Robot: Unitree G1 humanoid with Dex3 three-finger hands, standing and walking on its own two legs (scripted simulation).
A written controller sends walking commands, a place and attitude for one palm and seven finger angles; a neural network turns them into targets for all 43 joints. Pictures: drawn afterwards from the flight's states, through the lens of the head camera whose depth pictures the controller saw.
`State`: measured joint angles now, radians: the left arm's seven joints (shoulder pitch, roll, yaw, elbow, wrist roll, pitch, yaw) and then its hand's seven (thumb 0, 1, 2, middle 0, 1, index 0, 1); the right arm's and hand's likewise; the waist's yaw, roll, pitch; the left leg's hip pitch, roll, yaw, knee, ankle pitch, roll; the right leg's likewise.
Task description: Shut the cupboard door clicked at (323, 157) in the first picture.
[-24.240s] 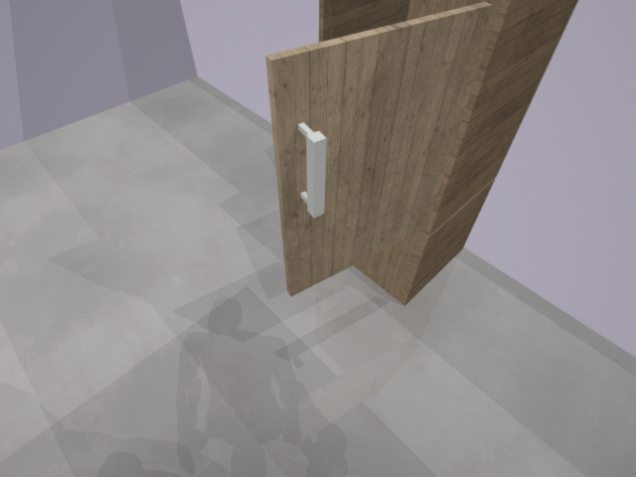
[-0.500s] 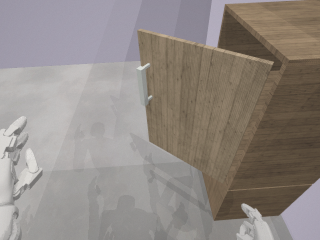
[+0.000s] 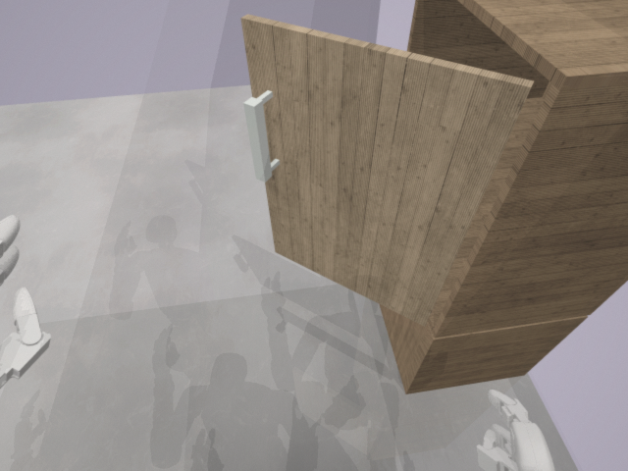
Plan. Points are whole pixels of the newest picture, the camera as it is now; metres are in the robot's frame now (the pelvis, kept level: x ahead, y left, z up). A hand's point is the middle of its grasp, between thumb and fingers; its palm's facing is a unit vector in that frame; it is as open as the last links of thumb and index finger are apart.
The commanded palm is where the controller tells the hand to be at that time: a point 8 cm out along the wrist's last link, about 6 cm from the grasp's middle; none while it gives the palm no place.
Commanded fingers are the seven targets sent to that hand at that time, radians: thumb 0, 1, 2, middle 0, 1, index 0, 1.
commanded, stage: step back with the hand held close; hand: left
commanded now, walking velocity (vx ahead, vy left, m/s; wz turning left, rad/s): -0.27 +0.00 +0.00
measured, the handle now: (265, 137) +0.66 +0.13 +0.06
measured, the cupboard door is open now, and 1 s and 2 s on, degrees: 50 50 50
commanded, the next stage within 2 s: stop stepping back and stand still in 1.24 s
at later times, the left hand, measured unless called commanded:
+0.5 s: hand out of the picture +0.13 +0.26 +0.17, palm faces +0.49 -0.75 -0.43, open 7.4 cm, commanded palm +0.07 +0.29 +0.18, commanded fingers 0.00 0.90 0.90 -0.20 -0.30 -0.20 -0.30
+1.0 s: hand out of the picture +0.05 +0.27 +0.18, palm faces +0.55 -0.70 -0.46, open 7.4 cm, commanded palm -0.02 +0.30 +0.18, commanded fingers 0.00 0.90 0.90 -0.20 -0.30 -0.20 -0.30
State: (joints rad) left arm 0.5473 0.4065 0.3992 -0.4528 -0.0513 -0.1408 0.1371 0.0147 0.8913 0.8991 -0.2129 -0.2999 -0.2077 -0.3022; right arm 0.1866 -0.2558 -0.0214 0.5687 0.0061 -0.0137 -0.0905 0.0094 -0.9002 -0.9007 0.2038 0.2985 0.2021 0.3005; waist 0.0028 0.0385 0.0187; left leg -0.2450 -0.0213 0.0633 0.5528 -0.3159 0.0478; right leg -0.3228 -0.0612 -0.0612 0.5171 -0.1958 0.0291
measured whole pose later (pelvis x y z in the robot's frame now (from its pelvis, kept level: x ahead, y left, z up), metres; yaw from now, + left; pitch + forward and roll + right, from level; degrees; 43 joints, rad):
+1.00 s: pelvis -0.13 -0.02 -0.02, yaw +6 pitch +1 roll -4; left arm 0.52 0.46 0.50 -0.55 -0.03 -0.26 0.17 0.01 0.89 0.90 -0.22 -0.30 -0.21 -0.30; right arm 0.22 -0.18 -0.03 0.61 0.00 -0.11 -0.07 0.01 -0.90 -0.90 0.20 0.30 0.20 0.30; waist -0.01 0.02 0.00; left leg -0.54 0.07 0.04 0.67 -0.15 0.04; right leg -0.42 0.07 0.00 0.91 -0.42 0.01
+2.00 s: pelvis -0.33 +0.00 +0.00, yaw -2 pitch -1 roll -1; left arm 0.54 0.42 0.39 -0.47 -0.02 -0.18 0.16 0.01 0.89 0.90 -0.21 -0.30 -0.21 -0.30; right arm 0.29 -0.17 0.02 0.67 -0.02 -0.07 -0.05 0.01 -0.90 -0.90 0.21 0.30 0.21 0.30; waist 0.00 -0.01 -0.04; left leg -0.47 0.01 0.04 0.87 -0.38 0.00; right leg -0.22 0.03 -0.06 0.52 -0.27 -0.07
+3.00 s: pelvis -0.31 +0.03 +0.00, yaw +0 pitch +0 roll -1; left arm 0.26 0.35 0.10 0.27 0.01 -0.01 0.02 0.00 0.90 0.90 -0.20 -0.30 -0.19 -0.30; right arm 0.14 -0.32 0.00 0.76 -0.01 -0.04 0.01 0.01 -0.90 -0.90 0.20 0.30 0.20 0.30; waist 0.00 0.08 -0.03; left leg -0.36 0.02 0.08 0.59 -0.24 0.03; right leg -0.29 -0.01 -0.07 0.58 -0.30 -0.01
